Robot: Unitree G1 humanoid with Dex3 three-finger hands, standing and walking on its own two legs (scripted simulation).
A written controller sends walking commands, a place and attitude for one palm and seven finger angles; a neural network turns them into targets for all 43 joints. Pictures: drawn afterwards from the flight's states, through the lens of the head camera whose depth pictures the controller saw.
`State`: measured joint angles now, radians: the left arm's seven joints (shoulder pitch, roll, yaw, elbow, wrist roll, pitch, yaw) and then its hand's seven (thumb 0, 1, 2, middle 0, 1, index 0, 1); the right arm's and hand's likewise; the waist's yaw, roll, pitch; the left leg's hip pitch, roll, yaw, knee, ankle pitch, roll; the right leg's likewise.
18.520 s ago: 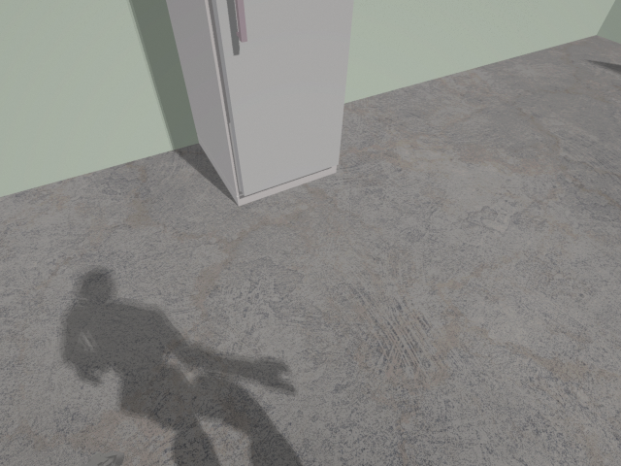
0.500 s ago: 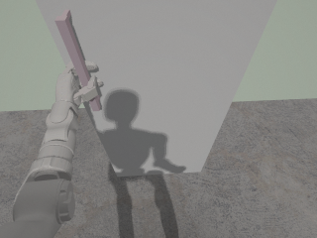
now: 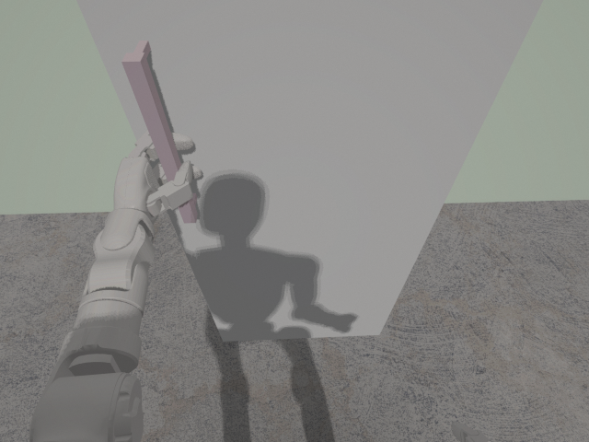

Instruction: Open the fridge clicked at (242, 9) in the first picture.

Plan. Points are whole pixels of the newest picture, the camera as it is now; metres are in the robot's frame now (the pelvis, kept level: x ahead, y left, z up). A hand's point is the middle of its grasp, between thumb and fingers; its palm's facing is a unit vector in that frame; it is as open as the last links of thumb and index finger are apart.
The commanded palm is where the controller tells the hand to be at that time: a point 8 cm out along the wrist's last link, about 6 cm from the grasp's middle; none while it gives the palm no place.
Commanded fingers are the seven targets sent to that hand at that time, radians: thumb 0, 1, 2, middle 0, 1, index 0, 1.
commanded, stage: pull the door a little, standing still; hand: left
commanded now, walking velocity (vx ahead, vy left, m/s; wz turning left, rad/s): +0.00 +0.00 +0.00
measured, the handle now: (170, 146) +0.48 +0.18 +0.15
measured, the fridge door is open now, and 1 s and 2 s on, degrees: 0 29 70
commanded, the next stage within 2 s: walk backward, drawing the door open in 0.24 s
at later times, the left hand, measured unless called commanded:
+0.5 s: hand (185, 243) +0.33 +0.14 +0.12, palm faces +0.02 -0.99 -0.17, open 6.3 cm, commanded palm +0.30 +0.19 +0.12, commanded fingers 0.00 0.90 0.90 -0.45 -1.40 -0.45 -1.40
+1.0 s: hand (230, 340) +0.21 +0.07 +0.12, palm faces +0.16 -0.97 -0.21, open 6.6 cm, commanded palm +0.17 +0.12 +0.12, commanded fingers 0.00 0.90 0.90 -0.45 -1.40 -0.45 -1.40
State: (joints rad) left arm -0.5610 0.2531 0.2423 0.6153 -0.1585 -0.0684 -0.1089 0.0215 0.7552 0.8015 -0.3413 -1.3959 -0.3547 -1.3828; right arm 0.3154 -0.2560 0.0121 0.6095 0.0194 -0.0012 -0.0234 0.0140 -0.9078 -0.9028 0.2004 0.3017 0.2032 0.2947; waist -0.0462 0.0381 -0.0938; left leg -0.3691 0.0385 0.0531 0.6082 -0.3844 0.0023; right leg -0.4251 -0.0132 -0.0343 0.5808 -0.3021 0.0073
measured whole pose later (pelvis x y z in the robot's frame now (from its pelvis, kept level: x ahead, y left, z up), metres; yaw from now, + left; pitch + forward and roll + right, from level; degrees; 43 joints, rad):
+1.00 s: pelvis -0.06 -0.07 +0.00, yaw +4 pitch +1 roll +2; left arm 0.18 0.16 0.02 -0.23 -0.05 0.00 0.11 -0.02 0.68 0.71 -0.32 -1.32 -0.24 -1.33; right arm 0.19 -0.19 0.02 0.56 -0.04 0.01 -0.09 0.02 -0.91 -0.90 0.20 0.30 0.20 0.29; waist -0.06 0.06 0.00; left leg -0.26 0.04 -0.06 0.46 -0.22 -0.09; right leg -0.35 -0.01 -0.13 0.58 -0.26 -0.04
